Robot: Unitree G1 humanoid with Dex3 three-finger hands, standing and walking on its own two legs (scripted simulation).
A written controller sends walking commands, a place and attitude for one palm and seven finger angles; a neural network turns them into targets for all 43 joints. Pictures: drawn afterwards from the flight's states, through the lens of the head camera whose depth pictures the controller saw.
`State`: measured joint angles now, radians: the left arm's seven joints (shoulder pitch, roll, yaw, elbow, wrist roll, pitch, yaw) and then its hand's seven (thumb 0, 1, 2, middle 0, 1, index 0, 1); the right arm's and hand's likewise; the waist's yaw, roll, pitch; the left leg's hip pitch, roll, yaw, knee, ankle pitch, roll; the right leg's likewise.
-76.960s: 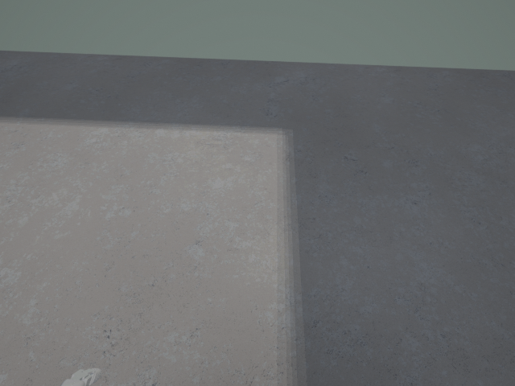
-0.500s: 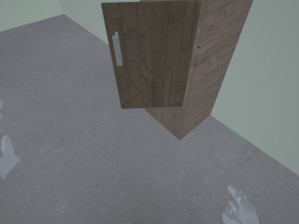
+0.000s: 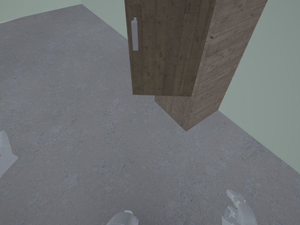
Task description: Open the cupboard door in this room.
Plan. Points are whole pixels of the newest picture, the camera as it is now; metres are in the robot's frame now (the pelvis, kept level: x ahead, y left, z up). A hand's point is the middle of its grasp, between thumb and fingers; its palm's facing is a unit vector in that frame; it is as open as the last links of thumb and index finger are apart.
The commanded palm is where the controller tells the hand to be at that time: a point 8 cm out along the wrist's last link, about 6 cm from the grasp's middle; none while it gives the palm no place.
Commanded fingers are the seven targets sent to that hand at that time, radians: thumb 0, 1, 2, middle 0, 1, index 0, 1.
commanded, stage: step back with the hand held close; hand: left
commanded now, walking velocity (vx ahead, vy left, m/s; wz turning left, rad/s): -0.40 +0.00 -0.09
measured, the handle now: (135, 34) +0.88 +0.15 +0.06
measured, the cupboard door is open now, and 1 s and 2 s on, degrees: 51 51 51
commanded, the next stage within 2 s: stop stepping back and stand still in 0.20 s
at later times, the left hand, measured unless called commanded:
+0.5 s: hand (11, 219) +0.10 +0.22 +0.17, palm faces +0.29 -0.80 -0.53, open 7.4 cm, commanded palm +0.04 +0.27 +0.19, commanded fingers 0.00 0.90 0.90 -0.20 -0.30 -0.20 -0.30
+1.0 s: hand out of the picture +0.05 +0.23 +0.17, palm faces +0.37 -0.81 -0.46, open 7.4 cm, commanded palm -0.01 +0.28 +0.19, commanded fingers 0.00 0.90 0.90 -0.20 -0.30 -0.20 -0.30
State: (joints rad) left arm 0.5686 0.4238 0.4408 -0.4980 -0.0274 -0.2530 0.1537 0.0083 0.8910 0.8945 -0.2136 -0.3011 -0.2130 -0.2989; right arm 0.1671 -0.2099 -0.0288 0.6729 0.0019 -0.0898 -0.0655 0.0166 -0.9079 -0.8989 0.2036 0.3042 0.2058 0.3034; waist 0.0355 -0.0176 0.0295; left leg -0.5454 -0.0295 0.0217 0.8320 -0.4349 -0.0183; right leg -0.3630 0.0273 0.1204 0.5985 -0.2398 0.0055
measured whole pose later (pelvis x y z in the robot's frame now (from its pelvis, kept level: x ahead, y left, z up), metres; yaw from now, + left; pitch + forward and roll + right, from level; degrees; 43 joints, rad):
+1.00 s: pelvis -0.18 -0.01 +0.00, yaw -6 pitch -1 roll +1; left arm 0.53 0.35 0.38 -0.41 -0.02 -0.21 0.17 0.01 0.89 0.89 -0.21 -0.30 -0.21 -0.30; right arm 0.23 -0.21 0.00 0.68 -0.01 -0.11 -0.07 0.02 -0.91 -0.90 0.20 0.30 0.21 0.30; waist -0.01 0.02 -0.01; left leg -0.29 0.01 0.02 0.58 -0.32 0.02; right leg -0.32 0.05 0.01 0.57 -0.24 -0.06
